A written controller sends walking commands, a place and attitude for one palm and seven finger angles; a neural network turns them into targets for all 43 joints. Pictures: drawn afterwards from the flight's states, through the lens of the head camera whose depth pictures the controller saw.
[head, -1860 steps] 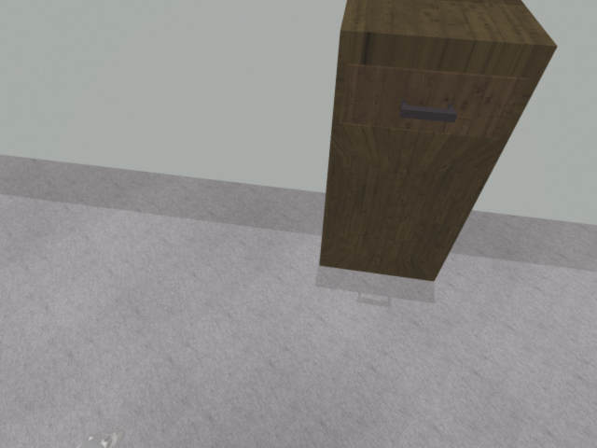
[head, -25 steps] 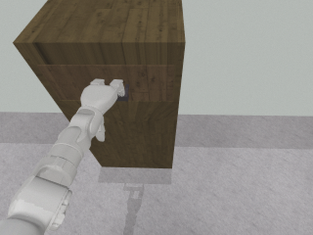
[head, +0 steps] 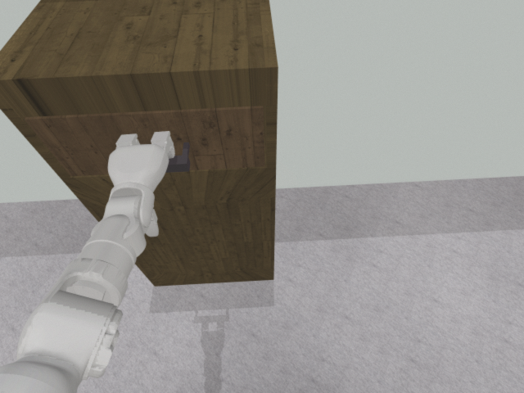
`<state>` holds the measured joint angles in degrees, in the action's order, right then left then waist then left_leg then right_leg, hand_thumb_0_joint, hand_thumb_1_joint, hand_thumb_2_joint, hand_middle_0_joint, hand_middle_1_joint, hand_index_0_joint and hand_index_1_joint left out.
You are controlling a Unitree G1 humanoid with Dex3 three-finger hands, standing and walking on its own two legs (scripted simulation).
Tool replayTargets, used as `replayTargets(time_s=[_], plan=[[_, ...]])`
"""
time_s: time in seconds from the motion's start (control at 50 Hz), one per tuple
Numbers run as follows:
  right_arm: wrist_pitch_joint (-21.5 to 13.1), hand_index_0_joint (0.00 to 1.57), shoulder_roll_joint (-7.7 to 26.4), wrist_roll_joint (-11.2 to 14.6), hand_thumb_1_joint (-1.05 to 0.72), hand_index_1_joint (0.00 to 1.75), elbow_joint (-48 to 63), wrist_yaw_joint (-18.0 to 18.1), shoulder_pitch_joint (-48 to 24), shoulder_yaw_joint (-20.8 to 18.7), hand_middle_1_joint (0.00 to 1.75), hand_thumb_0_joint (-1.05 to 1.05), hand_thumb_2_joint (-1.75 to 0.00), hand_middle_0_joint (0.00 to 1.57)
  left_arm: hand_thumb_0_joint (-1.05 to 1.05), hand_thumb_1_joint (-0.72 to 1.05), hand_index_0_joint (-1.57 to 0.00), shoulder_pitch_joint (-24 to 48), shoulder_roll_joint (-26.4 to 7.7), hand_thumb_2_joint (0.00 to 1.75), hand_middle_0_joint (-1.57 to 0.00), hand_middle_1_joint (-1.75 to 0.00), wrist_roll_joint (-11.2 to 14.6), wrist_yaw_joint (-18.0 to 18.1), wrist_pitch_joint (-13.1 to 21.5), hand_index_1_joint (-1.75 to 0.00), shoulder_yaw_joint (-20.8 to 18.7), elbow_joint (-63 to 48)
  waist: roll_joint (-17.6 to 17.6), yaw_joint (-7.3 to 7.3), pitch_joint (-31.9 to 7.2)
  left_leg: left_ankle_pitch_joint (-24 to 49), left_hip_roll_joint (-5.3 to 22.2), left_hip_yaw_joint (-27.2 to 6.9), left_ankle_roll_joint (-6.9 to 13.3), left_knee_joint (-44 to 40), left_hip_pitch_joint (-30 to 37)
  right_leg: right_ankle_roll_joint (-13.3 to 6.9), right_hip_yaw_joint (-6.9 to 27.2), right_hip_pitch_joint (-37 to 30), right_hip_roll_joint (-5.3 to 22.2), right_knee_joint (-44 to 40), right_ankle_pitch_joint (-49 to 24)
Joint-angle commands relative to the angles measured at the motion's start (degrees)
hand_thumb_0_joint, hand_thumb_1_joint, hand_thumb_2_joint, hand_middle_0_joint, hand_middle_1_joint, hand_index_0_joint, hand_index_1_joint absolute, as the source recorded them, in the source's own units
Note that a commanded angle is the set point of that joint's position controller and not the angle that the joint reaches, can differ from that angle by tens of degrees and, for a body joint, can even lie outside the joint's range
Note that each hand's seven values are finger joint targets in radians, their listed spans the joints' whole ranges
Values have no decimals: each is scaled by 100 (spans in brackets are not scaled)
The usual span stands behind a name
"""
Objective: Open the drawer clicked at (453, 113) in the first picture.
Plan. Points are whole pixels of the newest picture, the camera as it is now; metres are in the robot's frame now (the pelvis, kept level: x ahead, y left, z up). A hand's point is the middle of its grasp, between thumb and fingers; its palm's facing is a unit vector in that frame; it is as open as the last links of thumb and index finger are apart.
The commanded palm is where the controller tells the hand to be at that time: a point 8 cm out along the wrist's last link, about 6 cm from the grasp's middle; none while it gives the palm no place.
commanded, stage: lower the fingers behind the handle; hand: left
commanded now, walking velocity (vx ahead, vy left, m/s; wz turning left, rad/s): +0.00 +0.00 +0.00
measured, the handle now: (155, 156) +0.53 +0.20 +0.02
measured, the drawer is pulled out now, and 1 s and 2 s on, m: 0.00 0.00 0.00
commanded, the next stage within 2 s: lift the fingers back up to retry in 0.46 s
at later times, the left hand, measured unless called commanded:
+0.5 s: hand (150, 186) +0.45 +0.19 +0.03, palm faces +0.00 +0.01 -1.00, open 14.0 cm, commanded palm +0.42 +0.20 +0.05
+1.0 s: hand (139, 174) +0.46 +0.20 +0.06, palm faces +0.04 -0.02 -1.00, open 13.9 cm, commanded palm +0.42 +0.21 +0.12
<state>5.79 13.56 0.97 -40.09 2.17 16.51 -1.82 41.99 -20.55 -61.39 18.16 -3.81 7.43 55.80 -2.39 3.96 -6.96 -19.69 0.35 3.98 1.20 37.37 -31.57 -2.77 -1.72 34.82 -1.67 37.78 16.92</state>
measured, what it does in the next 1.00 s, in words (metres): stands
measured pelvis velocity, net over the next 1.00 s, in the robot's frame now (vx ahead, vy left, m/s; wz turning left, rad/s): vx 0.01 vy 0.02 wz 0.00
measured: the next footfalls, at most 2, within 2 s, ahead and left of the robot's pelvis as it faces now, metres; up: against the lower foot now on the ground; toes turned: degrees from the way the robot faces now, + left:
none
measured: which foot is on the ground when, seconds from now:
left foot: down 0.00-1.00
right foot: down 0.00-1.00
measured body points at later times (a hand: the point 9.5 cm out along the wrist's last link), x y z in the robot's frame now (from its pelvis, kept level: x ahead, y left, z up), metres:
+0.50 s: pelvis -0.01 +0.01 -0.01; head +0.06 -0.01 +0.44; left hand +0.44 +0.19 +0.08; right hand +0.05 -0.25 -0.14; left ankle -0.02 +0.11 -0.72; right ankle +0.01 -0.09 -0.72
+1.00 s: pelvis +0.01 +0.02 +0.00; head +0.06 +0.00 +0.45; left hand +0.45 +0.20 +0.11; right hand +0.07 -0.25 -0.13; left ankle -0.02 +0.11 -0.72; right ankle +0.01 -0.09 -0.72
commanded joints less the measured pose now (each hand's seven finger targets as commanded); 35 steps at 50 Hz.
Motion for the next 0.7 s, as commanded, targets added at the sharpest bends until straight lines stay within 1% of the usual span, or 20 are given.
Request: replayTargets(time_s=[0.0, 0.08, 0.12, 0.16, 0.18, 0.22, 0.26, 0.3, 0.32, 0.38, 0.4, 0.42, 0.44, 0.46, 0.48, 0.52, 0.58, 0.62, 0.64, 0.68], plan=[[-217, 20, 864, -5, -90, 30, 553, 46, 356, -301, 30, 0, -90, 20, 0, -50, -30, 1095, -937, 30, -30, -120, 5, -36, 309, -120, -223, -442, 570, -64, -1450, 1166, -260, -85, 127, -138, 74, 110, 302, -1261, 41, -362, -1527], [-275, 20, 863, -11, -90, 30, 502, -29, 438, -371, 30, 0, -90, 20, 0, -50, -30, 1304, -771, 30, -30, -120, -19, 178, 331, -120, -145, -613, 464, 0, -1586, 1270, -249, -96, 118, 0, 131, 92, 281, -1027, 7, -290, -1547], [-272, 20, 879, -12, -90, 30, 467, -45, 485, -381, 30, 0, -90, 20, 0, -50, -30, 1423, -1064, 30, -30, -120, -107, 339, 254, -120, -336, -601, 288, -38, -1737, 1263, -249, -104, 107, 39, 114, 80, 287, -982, -2, -217, -1472], [-282, 20, 867, -3, -90, 30, 434, -63, 485, -390, 30, 0, -90, 20, 0, -50, -30, 1575, -863, 30, -30, -120, -101, 421, 107, -120, -167, -519, 380, 61, -1692, 1231, -247, -103, 108, 44, 114, 100, 270, -927, -8, -251, -1446], [-280, 20, 901, -5, -90, 30, 398, -69, 515, -391, 30, 0, -90, 20, 0, -50, -30, 1729, -1047, 30, -30, -120, -112, 457, 62, -120, -309, -496, 447, 59, -1726, 1264, -245, -138, 109, 28, 90, 88, 253, -950, -24, -251, -1441], [-276, 20, 907, 13, -90, 30, 389, -53, 486, -364, 30, 0, -90, 20, 0, -50, -30, 1858, -1061, 30, -30, -120, -112, 495, -83, -120, -245, -364, 407, 111, -1625, 1141, -244, -132, 111, 7, 45, 107, 257, -872, -18, -268, -1321], [-273, 20, 896, 9, -90, 30, 388, -52, 481, -365, 30, 0, -90, 20, 0, -50, -30, 1927, -1040, 30, -30, -120, -101, 507, -171, -120, -245, -340, 398, 84, -1781, 1156, -239, -130, 115, -18, 126, 106, 245, -933, -24, -265, -1282], [-255, 20, 891, 7, -90, 30, 396, -46, 458, -347, 30, 0, -90, 20, 0, -50, -30, 1895, -902, 30, -30, -120, -74, 457, -250, -120, -127, -219, 377, 101, -1764, 1181, -245, -133, 117, -33, 156, 102, 228, -934, -32, -277, -1309], [-259, 20, 894, 10, -90, 30, 397, -45, 454, -343, 30, 0, -90, 20, 0, -50, -30, 1901, -964, 30, -30, -120, -44, 434, -260, -120, -188, -215, 354, 87, -1737, 1144, -235, -123, 117, -43, 145, 110, 237, -939, -28, -293, -1284], [-235, 20, 913, 14, -90, 30, 447, -18, 417, -306, 30, 0, -90, 20, 0, -50, -30, 1807, -999, 30, -30, -120, -10, 318, -253, -120, -220, -119, 576, 61, -1728, 1064, -250, -147, 127, -84, 59, 111, 237, -1066, -29, -332, -1241], [-245, 20, 900, 17, -90, 30, 453, -3, 413, -305, 30, 0, -90, 20, 0, -50, -30, 1824, -958, 30, -30, -120, -31, 282, -223, -120, -145, -121, 509, 105, -1613, 1021, -227, -142, 128, -87, 69, 122, 233, -952, -20, -318, -1191], [-252, 20, 896, 16, -90, 30, 475, 0, 417, -285, 30, 0, -90, 20, 0, -50, -30, 1746, -912, 30, -30, -120, -5, 251, -192, -120, -136, -101, 528, 52, -1572, 991, -241, -144, 130, -95, 40, 115, 224, -951, -29, -324, -1154], [-261, 20, 900, 24, -90, 30, 488, 5, 409, -282, 30, 0, -90, 20, 0, -50, -30, 1704, -912, 30, -30, -120, -4, 228, -169, -120, -132, -67, 664, 83, -1497, 901, -231, -154, 139, -101, 1, 128, 232, -927, -26, -348, -1062], [-269, 20, 903, 22, -90, 30, 501, 15, 407, -273, 30, 0, -90, 20, 0, -50, -30, 1651, -985, 30, -30, -120, 15, 215, -135, -120, -197, -73, 612, 41, -1465, 873, -231, -145, 139, -118, -34, 124, 247, -948, -17, -358, -1038], [-267, 20, 918, 15, -90, 30, 509, 19, 403, -280, 30, 0, -90, 20, 0, -50, -30, 1664, -1064, 30, -30, -120, -5, 201, -86, -120, -281, -140, 609, 21, -1563, 949, -232, -169, 139, -113, 2, 104, 243, -988, -29, -331, -1082], [-293, 20, 892, 12, -90, 30, 525, 19, 440, -284, 30, 0, -90, 20, 0, -50, -30, 1676, -841, 30, -30, -120, 7, 188, -21, -120, -110, -194, 657, 73, -1538, 914, -215, -152, 148, -85, 36, 126, 239, -886, -26, -330, -1051], [-299, 20, 880, 9, -90, 30, 560, 16, 427, -310, 30, 0, -90, 20, 0, -50, -30, 1768, -1060, 30, -30, -120, -13, 227, 91, -120, -307, -518, 477, -25, -1834, 1013, -220, -181, 141, -99, 179, 95, 265, -1028, -32, -313, -1075], [-319, 20, 865, 14, -90, 30, 533, 19, 436, -312, 30, 0, -90, 20, 0, -50, -30, 2045, -1168, 30, -30, -120, -15, 289, 114, -120, -353, -668, 352, 15, -1798, 1017, -198, -185, 144, -146, 265, 104, 270, -1021, -28, -339, -1067], [-330, 20, 851, 9, -90, 30, 544, 21, 429, -320, 30, 0, -90, 20, 0, -50, -30, 2028, -1216, 30, -30, -120, -27, 317, 140, -120, -409, -793, 332, -51, -1961, 1129, -204, -183, 142, -153, 340, 101, 266, -1135, -29, -327, -1144], [-320, 20, 856, 24, -90, 30, 534, 25, 387, -333, 30, 0, -90, 20, 0, -50, -30, 2218, -1274, 30, -30, -120, -19, 365, 136, -120, -469, -925, 340, -15, -1976, 1230, -194, -236, 136, -192, 470, 86, 244, -1149, -48, -361, -1170]])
